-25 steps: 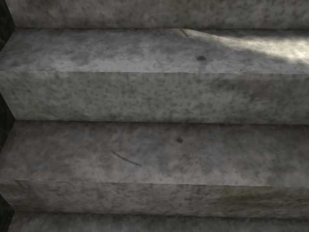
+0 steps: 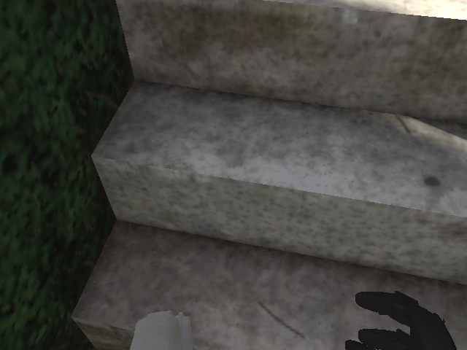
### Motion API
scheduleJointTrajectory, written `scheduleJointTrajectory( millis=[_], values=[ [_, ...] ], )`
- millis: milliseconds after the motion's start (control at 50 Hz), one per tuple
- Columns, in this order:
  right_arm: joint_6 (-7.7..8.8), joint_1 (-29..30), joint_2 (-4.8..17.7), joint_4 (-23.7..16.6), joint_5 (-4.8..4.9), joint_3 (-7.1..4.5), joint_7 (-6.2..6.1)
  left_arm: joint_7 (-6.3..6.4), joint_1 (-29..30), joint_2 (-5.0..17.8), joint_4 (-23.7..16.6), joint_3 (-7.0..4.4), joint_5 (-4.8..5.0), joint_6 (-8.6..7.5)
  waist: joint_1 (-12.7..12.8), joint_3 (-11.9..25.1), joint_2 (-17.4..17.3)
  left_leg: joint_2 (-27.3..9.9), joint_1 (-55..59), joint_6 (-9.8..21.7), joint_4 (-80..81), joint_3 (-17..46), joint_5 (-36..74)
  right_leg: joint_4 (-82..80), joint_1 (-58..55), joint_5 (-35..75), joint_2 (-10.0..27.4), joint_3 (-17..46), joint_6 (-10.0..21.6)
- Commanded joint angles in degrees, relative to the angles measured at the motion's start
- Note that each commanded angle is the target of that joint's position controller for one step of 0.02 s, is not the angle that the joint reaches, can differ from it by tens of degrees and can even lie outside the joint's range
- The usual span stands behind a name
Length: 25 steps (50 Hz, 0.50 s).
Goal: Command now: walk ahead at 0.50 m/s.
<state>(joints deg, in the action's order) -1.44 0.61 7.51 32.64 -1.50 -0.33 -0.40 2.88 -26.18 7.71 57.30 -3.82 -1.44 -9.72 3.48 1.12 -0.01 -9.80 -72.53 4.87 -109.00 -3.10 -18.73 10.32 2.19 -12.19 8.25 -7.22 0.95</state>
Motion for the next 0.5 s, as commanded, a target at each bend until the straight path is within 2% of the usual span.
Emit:
scheduleJointTrajectory(
  millis=[20, 40, 60, 80, 100, 120, 140, 160, 180, 200, 220, 240, 260, 280, 300, 320, 340, 360, 380, 400, 420, 460, 480, 500],
  values=[
    [-0.08, 11.47, -1.62, -9.45, 3.34, 2.37, -0.04, -0.88, 2.18, 11.27, -3.88, -2.53, 2.71, 0.64, 0.14, -2.19, 12.64, 2.60, 27.82, 3.76, 38.09, -7.94, -21.63, -16.10, 12.03, 16.18, 5.90, 3.30, 13.88],
    [-1.21, -1.69, 1.27, -3.52, 4.31, -0.12, -0.79, -1.34, -2.52, 11.85, -2.55, -2.06, 3.30, 0.35, -2.15, 7.28, 9.60, 10.33, 42.88, 3.76, 37.17, -16.49, -22.05, -4.65, 8.10, 48.42, 7.28, 2.01, 16.09],
    [-0.43, -16.84, 4.12, 1.88, 2.67, -1.59, -1.78, -3.37, -5.16, 13.54, -2.18, -1.75, 3.71, -1.00, -8.47, 19.22, 9.07, 12.45, 57.82, 6.15, 36.89, -5.73, -15.79, 16.10, 8.05, 79.32, 7.12, 2.62, 12.80],
    [-0.24, -26.22, 12.15, 2.90, 0.55, -4.27, -2.97, -5.64, -1.18, 15.58, -5.21, -2.63, 6.10, -1.89, -15.21, 26.29, -0.59, 0.39, 64.67, 8.62, 56.76, 23.12, -29.02, 40.03, 18.19, 70.26, 0.51, 4.29, 7.88],
    [-0.05, -32.76, 17.84, 4.75, -0.87, -5.64, -4.64, -7.60, 5.10, 12.39, -9.24, -2.86, 4.23, -2.21, -18.06, 29.16, -16.97, -6.65, 69.77, 6.15, 83.83, 47.77, -36.61, 57.47, 26.28, 22.60, -7.27, 10.57, 3.60],
    [1.28, -29.38, 20.01, 7.55, 0.55, -6.21, -4.76, -7.71, 8.83, 4.23, -11.05, -1.90, 0.49, -2.00, -15.70, 20.08, -19.28, -7.92, 67.06, 5.24, 85.32, 52.98, -21.57, 87.28, 41.03, 5.04, -14.91, 22.21, 1.43],
    [3.12, -25.89, 15.48, 8.39, 0.54, -4.79, -4.16, -6.30, 20.33, -3.46, -15.71, 0.24, 0.03, -0.36, -13.92, 9.10, -12.13, -3.72, 57.16, 2.61, 75.04, 35.06, -9.25, 100.45, 47.36, 5.71, -15.73, 23.64, 1.50],
    [3.99, -21.22, 13.62, 9.17, -0.15, -4.52, -3.81, -4.91, 17.48, -4.20, -18.11, -0.10, -0.59, 0.97, -8.16, 9.51, -10.60, -4.26, 62.71, 3.39, 67.02, 30.92, -7.50, 107.16, 57.39, 9.49, -17.46, 23.25, 2.27],
    [4.31, -18.59, 7.95, 10.72, -1.53, -3.67, -3.91, -4.23, 18.32, -3.19, -19.63, 0.35, -2.93, 2.63, -4.84, 8.31, -4.82, -0.60, 62.24, 1.19, 61.91, 24.81, -7.55, 111.34, 61.11, 7.21, -16.96, 20.47, 2.45],
    [5.12, -17.91, 4.07, 13.57, -1.11, -3.07, -3.84, -3.42, 21.40, -3.95, -21.79, 1.24, -4.05, 4.10, -3.04, 5.19, -4.48, 0.63, 60.36, 1.21, 63.19, 22.83, -6.21, 117.30, 65.62, 4.58, -17.87, 20.59, 2.67],
    [6.02, -18.92, 1.35, 15.26, -0.74, -2.37, -3.66, -3.04, 22.22, -3.58, -22.58, 1.89, -4.08, 5.78, -2.33, 3.86, -3.83, 0.80, 58.04, 0.80, 65.52, 22.46, -8.22, 118.92, 66.72, 3.36, -17.16, 19.79, 2.24],
    [7.04, -16.65, 1.09, 14.78, -0.43, -2.18, -4.21, -2.35, 20.67, -3.07, -22.94, 2.36, -3.47, 7.50, 0.51, 1.91, -4.11, -0.72, 53.94, 1.23, 69.27, 22.81, -5.95, 119.61, 67.49, 2.62, -15.59, 23.00, 1.74],
    [8.29, -13.58, 1.99, 14.27, -0.11, -2.00, -4.39, -1.58, 20.44, -1.86, -23.76, 2.52, -2.87, 9.53, 3.01, -1.19, -3.63, -1.62, 47.91, 0.68, 73.19, 20.81, -5.71, 114.88, 65.40, 3.19, -14.16, 23.26, 1.12],
    [9.67, -10.85, 3.05, 13.36, 0.01, -1.83, -4.36, -0.56, 21.27, 0.39, -24.29, 2.12, -2.09, 11.30, 4.49, -2.84, -1.57, -1.73, 42.91, 0.89, 76.88, 17.75, -2.57, 112.38, 61.89, 5.63, -14.95, 21.99, 0.59],
    [10.73, -7.01, 4.55, 10.90, -0.18, -1.58, -4.97, -0.22, 20.26, 3.25, -23.80, 1.50, -1.65, 13.00, 5.30, -4.01, 1.43, -3.89, 37.42, 2.62, 80.97, 15.79, 2.56, 107.59, 57.03, 9.46, -14.81, 19.46, 0.09],
    [11.31, -8.87, 5.99, 12.05, -0.37, -1.71, -5.46, 0.66, 18.82, 3.51, -22.34, 0.81, -1.00, 14.31, 4.98, -2.22, 0.50, -5.80, 39.52, 6.31, 81.55, 17.51, 5.07, 121.92, 59.11, 8.74, -17.21, 15.54, 0.34],
    [12.20, -12.99, 7.53, 12.52, -0.37, -2.01, -5.40, 0.60, 21.57, 3.19, -23.85, 0.90, -1.90, 14.35, 3.10, -1.94, 1.95, -6.05, 45.78, 5.99, 83.84, 15.67, 6.76, 124.72, 64.13, 7.34, -16.50, 16.86, 0.80],
    [12.63, -18.01, 7.57, 13.70, 0.01, -2.26, -5.11, 0.39, 24.24, 2.33, -24.12, 1.19, -1.99, 14.22, 0.52, -3.75, 3.09, -4.99, 50.87, 5.38, 84.85, 12.68, 9.66, 123.86, 68.53, 5.33, -16.63, 17.07, 1.25],
    [12.46, -24.66, 8.01, 15.59, 0.10, -2.46, -4.90, 0.35, 29.23, 0.33, -25.62, 2.15, -1.65, 13.35, -3.29, -5.62, 0.78, -6.31, 58.11, 6.18, 87.84, 12.60, 14.46, 131.45, 76.56, -1.98, -16.92, 17.45, 2.26],
    [12.63, -29.26, 8.12, 16.89, -0.42, -2.83, -4.72, -0.13, 32.17, -0.63, -27.22, 2.65, -2.02, 12.89, -4.04, -6.30, 1.04, -5.89, 64.48, 5.52, 87.73, 12.17, 13.58, 131.46, 81.63, -6.82, -15.74, 18.94, 3.19],
    [13.10, -32.48, 8.83, 17.61, -0.76, -3.30, -4.50, -0.37, 36.17, -1.77, -28.55, 3.14, -2.27, 12.64, -6.12, -7.08, 1.27, -6.04, 71.23, 5.39, 88.58, 12.42, 15.67, 134.33, 88.33, -10.98, -16.29, 18.06, 3.99],
    [13.08, -35.68, 8.30, 18.18, -0.21, -3.18, -4.98, -1.27, 42.33, -1.98, -31.28, 3.96, -2.44, 12.21, -7.63, -6.71, 2.56, -5.99, 77.64, 4.82, 91.41, 10.65, 19.57, 128.78, 92.31, -15.61, -14.39, 15.44, 4.14],
    [13.05, -35.42, 8.84, 17.86, -0.41, -3.09, -5.67, -2.03, 43.21, -1.47, -32.75, 4.20, -2.34, 12.06, -7.29, -7.09, 1.78, -6.41, 79.00, 5.43, 93.48, 10.94, 22.81, 125.98, 93.26, -17.37, -12.67, 13.66, 3.43],
    [12.73, -35.39, 8.56, 18.46, 0.17, -3.05, -6.22, -2.49, 44.68, -2.08, -34.91, 4.84, -1.71, 12.31, -6.25, -6.75, 1.38, -6.33, 77.34, 4.85, 96.75, 8.65, 24.00, 121.78, 90.37, -18.87, -10.53, 12.03, 3.85]
  ],
)
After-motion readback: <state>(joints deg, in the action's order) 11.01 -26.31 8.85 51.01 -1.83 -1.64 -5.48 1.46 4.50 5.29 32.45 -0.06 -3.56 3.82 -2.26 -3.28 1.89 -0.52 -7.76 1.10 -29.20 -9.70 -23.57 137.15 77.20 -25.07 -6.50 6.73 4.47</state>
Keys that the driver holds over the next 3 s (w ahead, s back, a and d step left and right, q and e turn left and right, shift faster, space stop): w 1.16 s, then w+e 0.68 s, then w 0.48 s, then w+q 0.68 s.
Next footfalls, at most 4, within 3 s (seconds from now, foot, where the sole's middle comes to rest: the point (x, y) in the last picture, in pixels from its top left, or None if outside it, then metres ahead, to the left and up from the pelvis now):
0.04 left None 0.14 0.18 -0.57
0.64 right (293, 308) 0.43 -0.05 -0.36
1.16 left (192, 128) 0.70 0.16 -0.14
1.72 right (388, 152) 0.65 -0.21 -0.14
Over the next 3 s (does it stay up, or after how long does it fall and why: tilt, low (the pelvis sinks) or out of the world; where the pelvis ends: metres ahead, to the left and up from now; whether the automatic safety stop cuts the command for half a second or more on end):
stays up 1.31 -0.40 0.85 its command is cut before an obstacle after 1.2 s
